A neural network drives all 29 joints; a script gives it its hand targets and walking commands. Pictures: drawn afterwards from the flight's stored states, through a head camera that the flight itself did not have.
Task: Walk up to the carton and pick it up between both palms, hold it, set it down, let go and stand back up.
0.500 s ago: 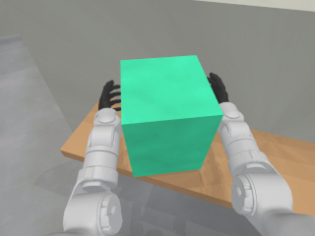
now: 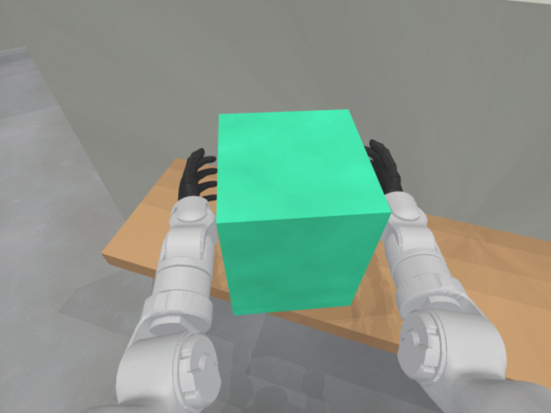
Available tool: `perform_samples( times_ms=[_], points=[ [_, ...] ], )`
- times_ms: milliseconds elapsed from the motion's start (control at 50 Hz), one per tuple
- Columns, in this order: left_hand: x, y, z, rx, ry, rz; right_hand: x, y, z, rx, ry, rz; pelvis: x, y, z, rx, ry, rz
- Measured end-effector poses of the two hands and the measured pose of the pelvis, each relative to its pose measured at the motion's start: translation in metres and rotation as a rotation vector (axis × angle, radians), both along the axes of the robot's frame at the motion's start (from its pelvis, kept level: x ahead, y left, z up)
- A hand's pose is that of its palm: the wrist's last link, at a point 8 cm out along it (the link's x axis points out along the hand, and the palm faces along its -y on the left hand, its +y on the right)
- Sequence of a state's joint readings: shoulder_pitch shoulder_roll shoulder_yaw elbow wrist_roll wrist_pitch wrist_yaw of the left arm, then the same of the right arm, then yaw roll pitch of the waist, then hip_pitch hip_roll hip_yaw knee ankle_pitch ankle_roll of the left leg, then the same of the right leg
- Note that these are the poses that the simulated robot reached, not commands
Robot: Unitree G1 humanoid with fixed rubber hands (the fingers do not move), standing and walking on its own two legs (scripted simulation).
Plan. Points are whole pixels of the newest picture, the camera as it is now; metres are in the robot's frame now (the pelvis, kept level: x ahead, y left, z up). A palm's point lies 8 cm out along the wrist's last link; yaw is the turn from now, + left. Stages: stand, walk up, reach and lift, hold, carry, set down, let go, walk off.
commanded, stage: set down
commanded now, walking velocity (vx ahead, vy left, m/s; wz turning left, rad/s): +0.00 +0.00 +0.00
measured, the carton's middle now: (288, 216) +0.40 -0.04 +0.06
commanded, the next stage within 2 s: none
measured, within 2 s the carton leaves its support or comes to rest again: rests again in 0.26 s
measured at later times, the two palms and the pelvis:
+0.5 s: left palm (195, 199) +0.41 +0.10 +0.10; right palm (384, 185) +0.41 -0.19 +0.10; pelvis +0.02 +0.00 +0.00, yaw -1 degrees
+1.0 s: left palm (195, 198) +0.42 +0.10 +0.10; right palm (384, 188) +0.41 -0.20 +0.10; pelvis +0.01 +0.01 +0.00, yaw -3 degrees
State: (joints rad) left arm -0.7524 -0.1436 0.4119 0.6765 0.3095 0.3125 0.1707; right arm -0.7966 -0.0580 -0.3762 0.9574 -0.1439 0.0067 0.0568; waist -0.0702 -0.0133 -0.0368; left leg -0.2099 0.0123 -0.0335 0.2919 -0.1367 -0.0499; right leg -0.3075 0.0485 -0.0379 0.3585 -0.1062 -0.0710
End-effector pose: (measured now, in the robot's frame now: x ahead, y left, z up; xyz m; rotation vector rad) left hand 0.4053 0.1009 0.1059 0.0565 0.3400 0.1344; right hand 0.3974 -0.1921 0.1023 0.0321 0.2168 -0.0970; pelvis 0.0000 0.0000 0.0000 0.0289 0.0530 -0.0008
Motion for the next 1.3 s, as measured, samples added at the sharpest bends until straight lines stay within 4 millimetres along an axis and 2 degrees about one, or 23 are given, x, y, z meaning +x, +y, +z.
perform_samples(
  times_ms=[160,300,460,780,1200,1300],
  points=[
    [0.001,0.002,0.003,0.017,-0.026,0.001,0.005,0.002,0.006,-0.017,-0.03,0.019,0.003,0.002,0.0,-0.001,0.038,-0.005],
    [0.007,-0.003,-0.002,0.023,-0.003,-0.008,0.007,-0.004,0.001,-0.017,-0.009,0.013,0.015,0.0,0.001,-0.002,0.021,-0.008],
    [0.01,-0.002,-0.007,0.007,-0.032,-0.01,0.012,-0.002,0.001,-0.04,-0.03,0.012,0.02,0.002,0.001,-0.006,0.014,-0.01],
    [0.009,-0.001,-0.009,-0.002,-0.053,-0.015,0.009,-0.002,-0.003,-0.013,-0.016,0.001,0.01,0.013,0.001,-0.007,0.023,-0.043],
    [0.016,-0.002,-0.011,0.003,-0.057,-0.024,0.02,-0.005,-0.013,-0.003,0.049,-0.027,0.009,0.011,-0.004,-0.016,0.079,-0.053],
    [0.014,-0.001,-0.019,0.018,-0.048,-0.031,0.022,-0.005,-0.019,0.007,0.065,-0.024,0.006,0.01,-0.007,-0.016,0.101,-0.061]
  ],
)
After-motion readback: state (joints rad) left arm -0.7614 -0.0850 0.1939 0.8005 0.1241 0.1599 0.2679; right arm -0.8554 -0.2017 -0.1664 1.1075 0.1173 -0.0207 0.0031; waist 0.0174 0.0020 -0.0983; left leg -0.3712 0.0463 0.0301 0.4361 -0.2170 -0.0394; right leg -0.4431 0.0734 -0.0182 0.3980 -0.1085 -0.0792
